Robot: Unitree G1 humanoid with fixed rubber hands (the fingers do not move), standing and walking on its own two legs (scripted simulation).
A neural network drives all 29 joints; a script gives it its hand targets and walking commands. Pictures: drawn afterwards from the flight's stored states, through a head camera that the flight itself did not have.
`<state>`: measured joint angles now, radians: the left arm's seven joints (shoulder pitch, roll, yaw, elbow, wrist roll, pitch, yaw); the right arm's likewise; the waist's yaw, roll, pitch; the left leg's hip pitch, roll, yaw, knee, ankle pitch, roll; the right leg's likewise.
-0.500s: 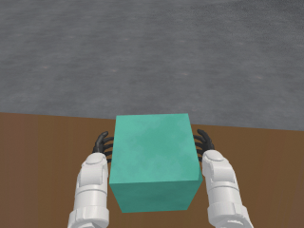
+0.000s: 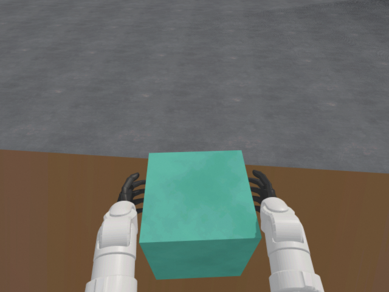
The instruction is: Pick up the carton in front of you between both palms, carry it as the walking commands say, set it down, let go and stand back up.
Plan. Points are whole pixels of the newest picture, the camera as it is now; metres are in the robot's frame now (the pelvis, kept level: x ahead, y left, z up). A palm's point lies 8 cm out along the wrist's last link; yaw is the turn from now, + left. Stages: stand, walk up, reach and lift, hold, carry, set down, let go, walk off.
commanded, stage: reach and lift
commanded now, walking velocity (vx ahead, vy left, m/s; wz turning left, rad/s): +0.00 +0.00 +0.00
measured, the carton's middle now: (197, 217) +0.30 +0.00 -0.04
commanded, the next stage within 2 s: hold in 0.24 s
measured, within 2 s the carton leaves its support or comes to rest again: neither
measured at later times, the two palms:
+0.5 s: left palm (123, 209) +0.27 +0.15 +0.05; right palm (271, 205) +0.27 -0.15 +0.05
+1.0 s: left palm (123, 207) +0.28 +0.15 +0.05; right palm (271, 204) +0.28 -0.15 +0.05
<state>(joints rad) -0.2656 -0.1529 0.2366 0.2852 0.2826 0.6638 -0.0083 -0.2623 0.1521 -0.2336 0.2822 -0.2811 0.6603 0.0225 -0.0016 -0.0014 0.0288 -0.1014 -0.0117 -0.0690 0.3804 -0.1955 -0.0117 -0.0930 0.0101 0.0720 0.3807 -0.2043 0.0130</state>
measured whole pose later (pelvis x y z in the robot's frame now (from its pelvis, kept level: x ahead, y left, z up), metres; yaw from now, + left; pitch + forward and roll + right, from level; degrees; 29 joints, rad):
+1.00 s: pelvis -0.01 +0.00 +0.00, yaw +0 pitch -8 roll +0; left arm -0.27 -0.15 0.23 0.21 0.27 0.76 -0.01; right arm -0.27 0.15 -0.22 0.21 -0.27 0.76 0.02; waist 0.00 0.00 0.05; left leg -0.06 -0.01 -0.07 0.37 -0.18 -0.01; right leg -0.05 0.01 0.07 0.37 -0.19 0.01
